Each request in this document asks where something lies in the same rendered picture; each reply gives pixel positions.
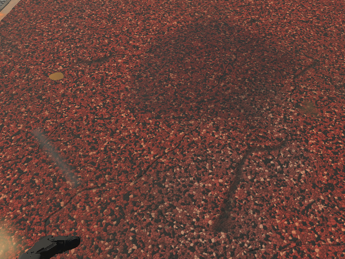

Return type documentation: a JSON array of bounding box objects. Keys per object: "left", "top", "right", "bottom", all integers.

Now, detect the robot left hand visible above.
[{"left": 16, "top": 235, "right": 80, "bottom": 259}]

